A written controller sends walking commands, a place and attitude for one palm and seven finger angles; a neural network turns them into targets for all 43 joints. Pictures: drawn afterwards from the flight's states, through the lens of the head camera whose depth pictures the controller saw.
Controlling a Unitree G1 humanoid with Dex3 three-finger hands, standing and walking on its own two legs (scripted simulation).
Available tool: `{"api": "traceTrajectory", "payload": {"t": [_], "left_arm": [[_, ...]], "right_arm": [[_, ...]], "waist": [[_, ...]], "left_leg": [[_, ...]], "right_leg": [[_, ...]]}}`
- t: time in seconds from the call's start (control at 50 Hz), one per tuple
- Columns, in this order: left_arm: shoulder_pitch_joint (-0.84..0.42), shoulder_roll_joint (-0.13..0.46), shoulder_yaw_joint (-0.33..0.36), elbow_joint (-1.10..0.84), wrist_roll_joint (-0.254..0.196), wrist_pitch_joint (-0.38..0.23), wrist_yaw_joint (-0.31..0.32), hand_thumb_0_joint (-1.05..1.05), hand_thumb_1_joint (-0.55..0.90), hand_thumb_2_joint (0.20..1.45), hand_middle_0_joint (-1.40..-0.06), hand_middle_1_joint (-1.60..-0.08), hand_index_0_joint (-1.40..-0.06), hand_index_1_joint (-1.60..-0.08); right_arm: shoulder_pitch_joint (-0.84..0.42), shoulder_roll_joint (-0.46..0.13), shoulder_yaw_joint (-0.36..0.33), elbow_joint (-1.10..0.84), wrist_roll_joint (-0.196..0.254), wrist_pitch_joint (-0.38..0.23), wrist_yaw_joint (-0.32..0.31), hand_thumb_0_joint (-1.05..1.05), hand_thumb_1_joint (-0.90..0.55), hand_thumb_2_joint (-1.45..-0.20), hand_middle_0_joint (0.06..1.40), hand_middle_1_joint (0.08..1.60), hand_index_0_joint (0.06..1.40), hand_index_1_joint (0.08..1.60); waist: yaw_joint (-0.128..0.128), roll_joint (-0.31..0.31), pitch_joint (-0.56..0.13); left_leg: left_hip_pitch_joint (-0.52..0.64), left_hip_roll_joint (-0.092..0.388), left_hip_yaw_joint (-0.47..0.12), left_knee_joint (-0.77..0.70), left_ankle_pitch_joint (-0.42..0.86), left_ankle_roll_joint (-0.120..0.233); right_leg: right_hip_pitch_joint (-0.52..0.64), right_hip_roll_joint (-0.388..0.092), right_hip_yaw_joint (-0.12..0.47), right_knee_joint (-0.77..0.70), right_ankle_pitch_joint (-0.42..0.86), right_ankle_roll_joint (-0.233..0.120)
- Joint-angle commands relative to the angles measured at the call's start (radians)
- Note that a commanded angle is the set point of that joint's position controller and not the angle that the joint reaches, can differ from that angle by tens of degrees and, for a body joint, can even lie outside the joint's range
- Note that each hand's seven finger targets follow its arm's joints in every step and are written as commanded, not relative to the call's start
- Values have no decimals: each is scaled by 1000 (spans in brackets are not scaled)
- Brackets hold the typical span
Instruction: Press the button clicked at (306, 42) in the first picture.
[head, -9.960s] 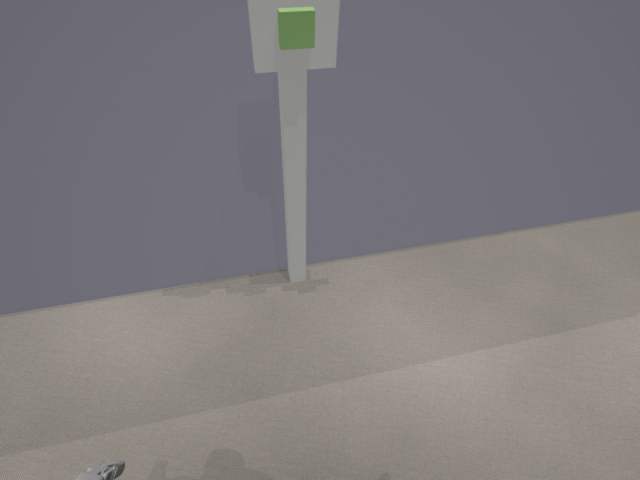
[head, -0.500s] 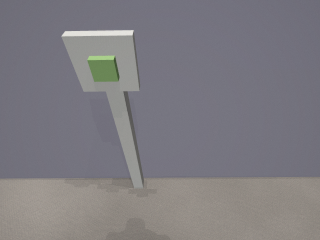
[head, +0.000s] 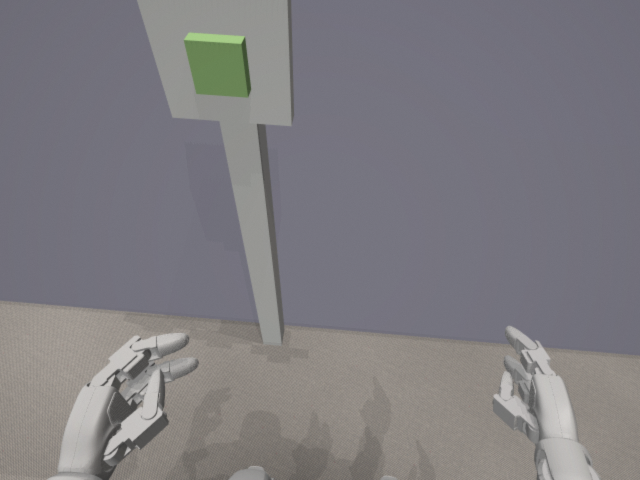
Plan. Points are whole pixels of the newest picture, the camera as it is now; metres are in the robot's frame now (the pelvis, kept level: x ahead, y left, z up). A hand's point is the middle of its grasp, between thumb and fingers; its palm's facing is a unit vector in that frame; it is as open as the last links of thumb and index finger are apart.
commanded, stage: raise the hand and make a fist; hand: left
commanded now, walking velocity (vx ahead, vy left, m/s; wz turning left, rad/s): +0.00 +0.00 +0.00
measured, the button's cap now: (220, 64) +0.56 +0.19 +0.23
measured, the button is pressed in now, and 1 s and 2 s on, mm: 0 0 0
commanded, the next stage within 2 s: aim a knuckle at the button in 1.58 s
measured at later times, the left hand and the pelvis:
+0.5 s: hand (120, 355) +0.21 +0.22 +0.11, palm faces +0.05 -1.00 -0.07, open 3.0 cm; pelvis +0.00 +0.02 +0.02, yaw +0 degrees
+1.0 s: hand (78, 282) +0.24 +0.24 +0.19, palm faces +0.06 -0.99 -0.08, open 3.1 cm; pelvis +0.02 +0.03 +0.05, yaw +1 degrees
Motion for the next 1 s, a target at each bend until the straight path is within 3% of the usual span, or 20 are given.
{"api": "traceTrajectory", "payload": {"t": [0.0, 0.02, 0.08, 0.12, 0.22, 0.28, 0.32, 0.36, 0.42, 0.48, 0.52, 0.54, 0.58, 0.62, 0.68, 0.72, 0.8, 0.84, 0.88, 0.98], "left_arm": [[-198, 147, 68, -449, -3, -98, 72, 0, 900, 900, -805, -960, -805, -960], [-243, 142, 29, -469, 2, -106, 68, 0, 900, 900, -832, -990, -832, -990], [-204, 143, 3, -417, 11, -79, 33, 0, 900, 900, -915, -1080, -915, -1080], [-162, 156, 17, -350, 3, -10, 9, 0, 900, 900, -970, -1140, -970, -1140], [-55, 194, 127, -309, -36, 137, 28, 0, 900, 900, -1107, -1290, -1107, -1290], [-41, 183, 143, -388, -46, 141, 69, 0, 900, 900, -1190, -1380, -1190, -1380], [-54, 184, 134, -401, -43, 128, 87, 0, 900, 900, -1245, -1440, -1245, -1440], [-81, 170, 108, -425, -31, 108, 92, 0, 900, 900, -1300, -1500, -1300, -1500], [-112, 170, 83, -440, -28, 108, 88, 0, 900, 900, -1300, -1500, -1300, -1500], [-124, 184, 93, -483, -20, 121, 87, 0, 900, 900, -1300, -1500, -1300, -1500], [-129, 200, 111, -465, -20, 145, 91, 0, 900, 900, -1300, -1500, -1300, -1500], [-146, 197, 107, -495, -20, 152, 91, 0, 900, 900, -1300, -1500, -1300, -1500], [-164, 200, 115, -505, -20, 173, 93, 0, 900, 900, -1300, -1500, -1300, -1500], [-186, 212, 130, -486, -29, 202, 90, 0, 900, 900, -1300, -1500, -1300, -1500], [-224, 213, 130, -510, -29, 241, 78, 0, 900, 900, -1300, -1500, -1300, -1500], [-249, 219, 131, -498, -30, 275, 70, 0, 900, 900, -1300, -1500, -1300, -1500], [-309, 236, 148, -523, -39, 331, 52, 0, 900, 900, -1300, -1500, -1300, -1500], [-329, 253, 170, -510, -45, 360, 45, 0, 900, 900, -1300, -1500, -1300, -1500], [-368, 264, 179, -527, -47, 382, 39, 0, 900, 900, -1300, -1500, -1300, -1500], [-448, 283, 197, -523, -50, 436, 33, 0, 900, 900, -1300, -1500, -1300, -1500]], "right_arm": [[63, -66, 0, -121, -11, -29, -23, 0, -900, -900, 200, 300, 200, 300], [73, -74, 12, -114, -18, -32, -25, 0, -900, -900, 200, 300, 200, 300], [69, -80, 22, -86, -9, -49, -32, 0, -900, -900, 200, 300, 200, 300], [50, -81, 30, -85, -3, -53, -35, 0, -900, -900, 200, 300, 200, 300], [-5, -60, 40, -95, 5, -49, -43, 0, -900, -900, 200, 300, 200, 300], [6, -49, 44, -93, 2, -57, -36, 0, -900, -900, 200, 300, 200, 300], [3, -54, 47, -86, -1, -68, -33, 0, -900, -900, 200, 300, 200, 300], [22, -62, 48, -78, 1, -84, -29, 0, -900, -900, 200, 300, 200, 300], [35, -75, 50, -73, 3, -105, -29, 0, -900, -900, 200, 300, 200, 300], [49, -79, 49, -70, 7, -123, -31, 0, -900, -900, 200, 300, 200, 300], [45, -83, 52, -61, 8, -123, -33, 0, -900, -900, 200, 300, 200, 300], [38, -83, 54, -66, 10, -125, -34, 0, -900, -900, 200, 300, 200, 300], [44, -83, 58, -63, 10, -124, -35, 0, -900, -900, 200, 300, 200, 300], [37, -84, 65, -58, 8, -122, -37, 0, -900, -900, 200, 300, 200, 300], [34, -83, 73, -63, 12, -120, -39, 0, -900, -900, 200, 300, 200, 300], [33, -85, 80, -58, 10, -117, -40, 0, -900, -900, 200, 300, 200, 300], [25, -83, 89, -57, 12, -115, -44, 0, -900, -900, 200, 300, 200, 300], [15, -84, 94, -52, 12, -110, -47, 0, -900, -900, 200, 300, 200, 300], [8, -81, 98, -49, 13, -106, -49, 0, -900, -900, 200, 300, 200, 300], [-15, -79, 107, -39, 16, -100, -56, 0, -900, -900, 200, 300, 200, 300]], "waist": [[-58, 104, -160], [-86, 76, -148], [-87, 129, -130], [-73, 102, -114], [2, 17, -122], [10, 36, -124], [3, 0, -81], [-10, 56, -62], [-25, 38, -51], [-16, 87, -84], [-13, 54, -63], [-11, 74, -56], [-9, 95, -62], [-5, 72, -33], [0, 115, -38], [1, 88, -32], [8, 109, -47], [14, 71, -42], [16, 110, -56], [22, 103, -50]], "left_leg": [[72, -50, 1, -80, 231, 62], [69, -44, -12, -70, 230, 66], [96, -40, -26, -95, 218, 64], [90, -41, -35, -125, 204, 63], [90, -46, -35, -209, 220, 55], [126, -44, -27, -246, 243, 51], [127, -41, -31, -260, 237, 51], [152, -42, -26, -277, 207, 49], [178, -42, -30, -292, 196, 53], [227, -43, -29, -316, 217, 52], [231, -42, -37, -332, 227, 51], [246, -42, -37, -339, 242, 51], [274, -42, -35, -352, 260, 50], [274, -43, -39, -365, 274, 50], [318, -43, -35, -388, 307, 48], [333, -42, -37, -398, 330, 49], [386, -44, -34, -423, 378, 48], [393, -44, -34, -432, 401, 50], [421, -46, -31, -442, 419, 48], [459, -45, -34, -475, 434, 47]], "right_leg": [[115, 37, 100, -212, 182, 15], [100, 44, 94, -201, 195, 17], [92, 47, 67, -213, 194, 13], [125, 49, 59, -237, 171, 14], [251, 38, 51, -293, 148, 21], [270, 40, 29, -301, 183, 22], [268, 46, 26, -313, 167, 22], [241, 45, 21, -324, 132, 20], [244, 48, 17, -339, 125, 20], [266, 47, 6, -343, 164, 17], [290, 51, 0, -352, 179, 16], [292, 51, -3, -353, 202, 15], [305, 52, -7, -363, 231, 15], [333, 55, -7, -378, 252, 13], [354, 55, -13, -394, 296, 11], [380, 60, -14, -408, 325, 11], [411, 57, -16, -432, 386, 12], [437, 58, -15, -446, 415, 12], [452, 56, -16, -454, 430, 12], [481, 56, -18, -484, 439, 10]]}}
